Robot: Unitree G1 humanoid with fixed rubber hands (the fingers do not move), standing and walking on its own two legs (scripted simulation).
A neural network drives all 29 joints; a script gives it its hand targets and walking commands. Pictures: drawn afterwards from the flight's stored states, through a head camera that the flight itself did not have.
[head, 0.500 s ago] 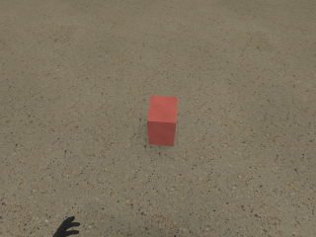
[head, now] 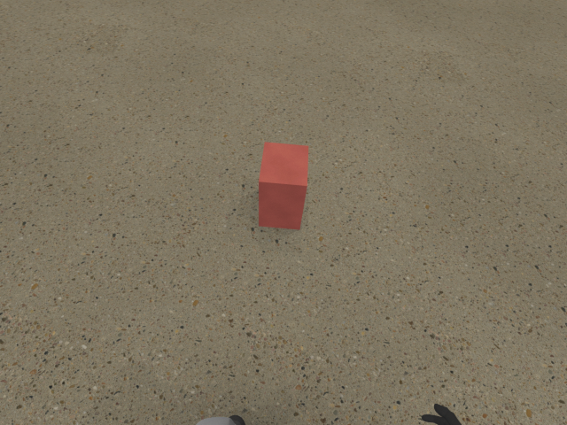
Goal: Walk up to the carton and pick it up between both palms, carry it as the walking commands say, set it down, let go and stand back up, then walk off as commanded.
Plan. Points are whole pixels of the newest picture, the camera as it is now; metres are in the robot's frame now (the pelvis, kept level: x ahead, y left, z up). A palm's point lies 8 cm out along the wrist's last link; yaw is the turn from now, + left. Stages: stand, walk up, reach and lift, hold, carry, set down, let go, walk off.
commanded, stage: walk off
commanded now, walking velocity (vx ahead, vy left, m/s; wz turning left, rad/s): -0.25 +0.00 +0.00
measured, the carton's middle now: (282, 187) +1.05 -0.01 -0.63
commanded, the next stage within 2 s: stand in 1.72 s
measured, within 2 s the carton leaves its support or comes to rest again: neither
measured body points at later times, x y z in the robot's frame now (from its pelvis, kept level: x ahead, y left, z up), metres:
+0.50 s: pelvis -0.16 -0.02 +0.00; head -0.12 -0.02 +0.45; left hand -0.06 +0.25 -0.13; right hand -0.09 -0.29 -0.14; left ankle -0.23 +0.11 -0.71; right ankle -0.08 -0.13 -0.74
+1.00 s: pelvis -0.32 -0.01 +0.00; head -0.28 -0.01 +0.45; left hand -0.25 +0.26 -0.14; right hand -0.22 -0.28 -0.14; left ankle -0.23 +0.10 -0.74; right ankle -0.38 -0.13 -0.72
